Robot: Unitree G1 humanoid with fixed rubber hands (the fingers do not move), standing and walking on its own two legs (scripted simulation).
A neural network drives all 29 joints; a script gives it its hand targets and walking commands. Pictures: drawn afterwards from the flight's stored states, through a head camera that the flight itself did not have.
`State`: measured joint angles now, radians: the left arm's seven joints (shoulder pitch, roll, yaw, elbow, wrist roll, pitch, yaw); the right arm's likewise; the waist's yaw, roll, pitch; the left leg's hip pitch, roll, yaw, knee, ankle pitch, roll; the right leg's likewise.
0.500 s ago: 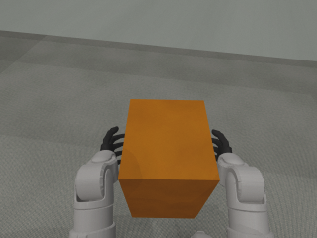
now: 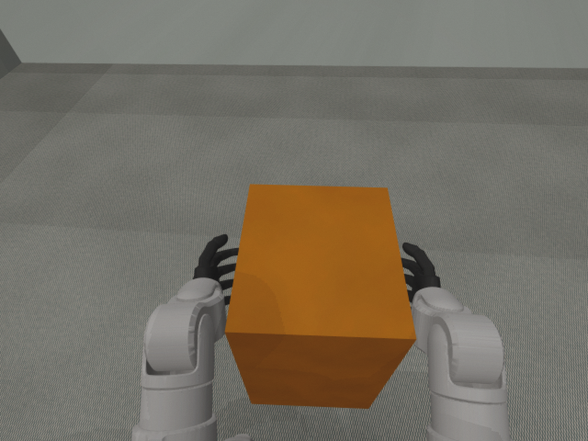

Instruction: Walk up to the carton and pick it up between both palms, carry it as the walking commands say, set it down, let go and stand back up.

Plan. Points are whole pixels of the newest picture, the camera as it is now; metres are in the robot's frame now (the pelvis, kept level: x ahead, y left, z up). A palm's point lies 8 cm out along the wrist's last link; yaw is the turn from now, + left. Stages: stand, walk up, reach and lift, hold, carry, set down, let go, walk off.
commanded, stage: carry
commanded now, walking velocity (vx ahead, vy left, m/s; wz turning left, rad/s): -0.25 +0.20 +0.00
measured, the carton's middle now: (313, 305) +0.30 -0.02 +0.02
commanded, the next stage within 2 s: none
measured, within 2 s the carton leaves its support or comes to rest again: neither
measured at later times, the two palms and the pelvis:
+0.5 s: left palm out of the picture +0.07 +0.27 +0.08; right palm out of the picture +0.07 +0.00 +0.06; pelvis -0.20 +0.13 +0.00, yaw +0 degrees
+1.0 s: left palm out of the picture -0.13 +0.43 +0.07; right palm out of the picture -0.11 +0.16 +0.06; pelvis -0.41 +0.27 -0.01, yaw -1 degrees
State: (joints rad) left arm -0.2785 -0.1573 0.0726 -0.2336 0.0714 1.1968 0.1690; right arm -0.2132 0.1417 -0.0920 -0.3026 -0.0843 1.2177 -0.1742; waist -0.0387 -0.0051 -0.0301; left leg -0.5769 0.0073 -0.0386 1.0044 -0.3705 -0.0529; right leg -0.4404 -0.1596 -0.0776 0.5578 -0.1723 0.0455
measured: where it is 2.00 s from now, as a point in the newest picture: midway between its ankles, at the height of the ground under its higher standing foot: outside the picture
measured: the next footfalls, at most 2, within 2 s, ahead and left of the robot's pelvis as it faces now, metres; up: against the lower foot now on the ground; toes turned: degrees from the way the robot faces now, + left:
left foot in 0.10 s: +0.00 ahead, +0.19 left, +0.00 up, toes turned +3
right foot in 0.38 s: -0.15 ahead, +0.01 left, +0.00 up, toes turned -8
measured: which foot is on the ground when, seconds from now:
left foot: up 0.00-0.08, down 0.10-0.40, up 0.42-0.68, down 0.70-1.00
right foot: down 0.00-0.10, up 0.12-0.36, down 0.38-0.70, up 0.72-0.96, down 0.98-1.00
